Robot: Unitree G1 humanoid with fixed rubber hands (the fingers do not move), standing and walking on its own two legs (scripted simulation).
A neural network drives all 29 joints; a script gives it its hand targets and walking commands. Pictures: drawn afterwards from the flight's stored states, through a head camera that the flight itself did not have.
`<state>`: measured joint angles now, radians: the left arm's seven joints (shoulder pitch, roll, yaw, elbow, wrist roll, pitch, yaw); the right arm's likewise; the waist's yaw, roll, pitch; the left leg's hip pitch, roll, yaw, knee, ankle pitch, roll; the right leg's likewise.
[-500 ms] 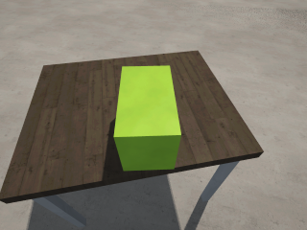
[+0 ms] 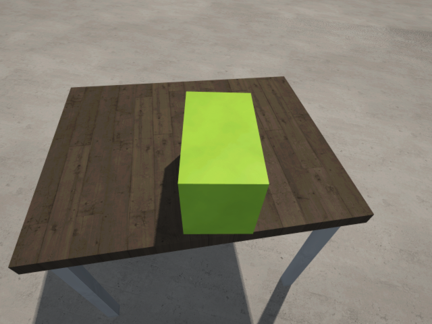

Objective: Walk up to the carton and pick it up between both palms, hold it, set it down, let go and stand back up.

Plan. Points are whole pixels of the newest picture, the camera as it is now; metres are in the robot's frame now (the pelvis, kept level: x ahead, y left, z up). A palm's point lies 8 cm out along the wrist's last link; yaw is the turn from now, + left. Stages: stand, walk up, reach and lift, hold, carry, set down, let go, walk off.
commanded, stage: walk up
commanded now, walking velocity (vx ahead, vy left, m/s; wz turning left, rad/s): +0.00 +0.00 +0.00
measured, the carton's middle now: (218, 160) +0.48 +0.00 +0.00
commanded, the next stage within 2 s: stand in 0.94 s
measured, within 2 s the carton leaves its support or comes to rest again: neither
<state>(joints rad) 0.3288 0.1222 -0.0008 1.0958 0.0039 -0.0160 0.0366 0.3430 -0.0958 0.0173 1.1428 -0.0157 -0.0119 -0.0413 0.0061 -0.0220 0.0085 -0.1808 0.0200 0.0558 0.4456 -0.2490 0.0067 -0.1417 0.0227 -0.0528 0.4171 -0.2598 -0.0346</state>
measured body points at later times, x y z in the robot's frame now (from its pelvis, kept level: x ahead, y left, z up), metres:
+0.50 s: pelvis -0.03 +0.01 +0.00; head +0.01 +0.01 +0.44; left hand -0.06 +0.22 -0.17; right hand -0.05 -0.20 -0.16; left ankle -0.01 +0.11 -0.74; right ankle -0.02 -0.10 -0.74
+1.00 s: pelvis -0.02 -0.01 +0.00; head -0.01 -0.01 +0.45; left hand -0.07 +0.19 -0.16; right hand -0.08 -0.20 -0.16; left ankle -0.01 +0.11 -0.74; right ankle -0.02 -0.10 -0.74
